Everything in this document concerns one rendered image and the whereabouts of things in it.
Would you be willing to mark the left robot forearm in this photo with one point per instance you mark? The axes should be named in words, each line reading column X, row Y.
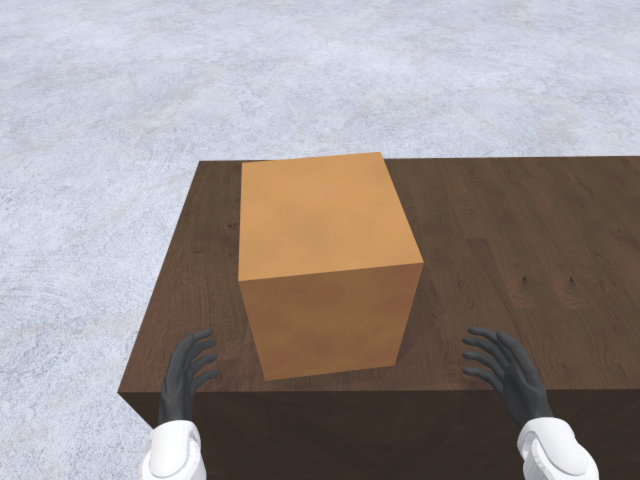
column 173, row 453

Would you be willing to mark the robot left hand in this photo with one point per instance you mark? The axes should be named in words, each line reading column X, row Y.
column 179, row 387

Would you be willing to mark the right robot forearm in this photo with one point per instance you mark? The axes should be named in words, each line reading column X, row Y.
column 551, row 452

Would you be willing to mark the robot right hand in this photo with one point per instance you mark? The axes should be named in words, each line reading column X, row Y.
column 514, row 376

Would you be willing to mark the carton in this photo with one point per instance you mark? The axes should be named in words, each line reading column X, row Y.
column 328, row 264

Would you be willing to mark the pedestal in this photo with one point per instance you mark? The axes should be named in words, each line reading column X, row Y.
column 545, row 249

